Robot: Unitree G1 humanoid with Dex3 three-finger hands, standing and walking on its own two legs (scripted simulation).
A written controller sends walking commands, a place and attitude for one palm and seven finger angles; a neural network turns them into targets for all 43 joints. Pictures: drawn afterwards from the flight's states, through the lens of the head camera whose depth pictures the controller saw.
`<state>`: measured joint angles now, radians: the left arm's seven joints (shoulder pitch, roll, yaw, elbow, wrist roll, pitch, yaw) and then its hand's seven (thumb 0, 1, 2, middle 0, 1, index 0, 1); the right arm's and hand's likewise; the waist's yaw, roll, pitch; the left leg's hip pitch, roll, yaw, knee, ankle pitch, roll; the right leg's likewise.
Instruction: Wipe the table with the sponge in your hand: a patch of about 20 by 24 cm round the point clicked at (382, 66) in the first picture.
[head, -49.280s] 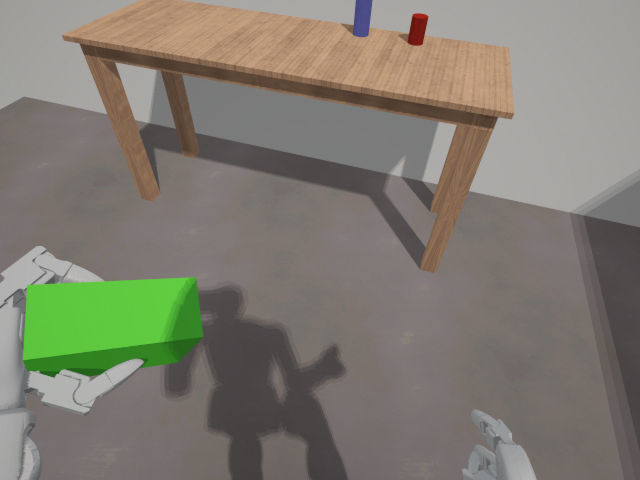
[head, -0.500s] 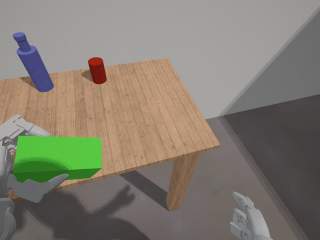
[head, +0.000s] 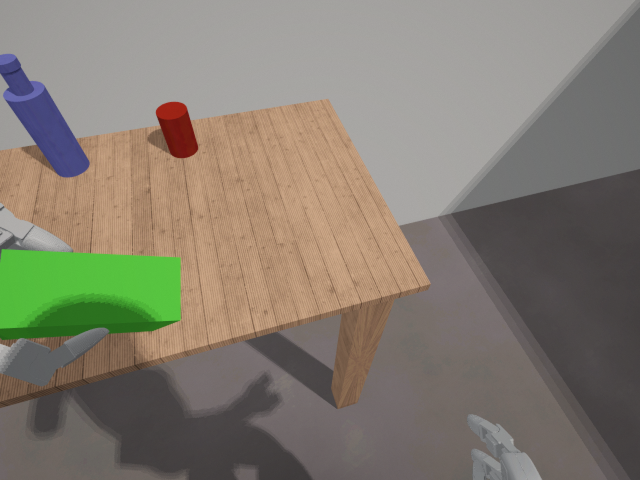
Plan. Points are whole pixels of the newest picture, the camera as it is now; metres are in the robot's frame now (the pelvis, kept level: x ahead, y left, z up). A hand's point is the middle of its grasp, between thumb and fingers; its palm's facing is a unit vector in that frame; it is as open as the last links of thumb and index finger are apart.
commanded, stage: come to a stop and stand still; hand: left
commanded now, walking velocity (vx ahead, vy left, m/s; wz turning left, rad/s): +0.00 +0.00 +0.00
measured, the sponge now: (119, 297) +0.26 +0.22 +0.14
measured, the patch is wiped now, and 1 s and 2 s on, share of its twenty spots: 0.00 0.00 0.00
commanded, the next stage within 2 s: look again from close up in 0.98 s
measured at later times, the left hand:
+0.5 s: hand (15, 396) +0.16 +0.26 +0.15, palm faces +0.47 -0.82 -0.32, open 10.1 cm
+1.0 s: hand out of the picture +0.16 +0.27 +0.15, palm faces +0.43 -0.84 -0.33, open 10.1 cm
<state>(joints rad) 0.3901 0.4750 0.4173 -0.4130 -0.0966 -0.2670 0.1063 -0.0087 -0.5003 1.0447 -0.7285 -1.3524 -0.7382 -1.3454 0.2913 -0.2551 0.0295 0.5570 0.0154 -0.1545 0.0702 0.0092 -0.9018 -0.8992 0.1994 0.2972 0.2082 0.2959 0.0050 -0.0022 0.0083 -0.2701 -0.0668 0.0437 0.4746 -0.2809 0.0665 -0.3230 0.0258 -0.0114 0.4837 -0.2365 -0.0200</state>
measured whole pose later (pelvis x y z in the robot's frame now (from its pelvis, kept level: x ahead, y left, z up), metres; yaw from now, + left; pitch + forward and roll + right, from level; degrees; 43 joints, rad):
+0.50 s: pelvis -0.04 -0.02 +0.00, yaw +3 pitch +0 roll -1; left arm 0.38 0.41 0.31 -0.30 -0.11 -0.25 0.14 -0.01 -0.51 1.05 -0.74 -1.35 -0.75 -1.34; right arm 0.23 -0.24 0.03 0.58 0.03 -0.16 0.03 0.01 -0.90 -0.90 0.20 0.30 0.20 0.30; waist 0.06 -0.01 -0.01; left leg -0.27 -0.05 -0.01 0.51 -0.25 0.05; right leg -0.28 0.04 -0.07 0.46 -0.19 -0.05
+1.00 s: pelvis -0.04 +0.01 +0.00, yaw +2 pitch +0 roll -1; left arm 0.41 0.40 0.33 -0.37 -0.09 -0.24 0.13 -0.01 -0.51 1.05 -0.74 -1.35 -0.75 -1.34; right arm 0.25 -0.23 0.02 0.63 0.03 -0.16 0.03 0.01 -0.90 -0.90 0.20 0.30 0.21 0.30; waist 0.03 -0.03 0.02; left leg -0.26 -0.09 0.02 0.50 -0.23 0.09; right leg -0.30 0.00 -0.04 0.48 -0.19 -0.01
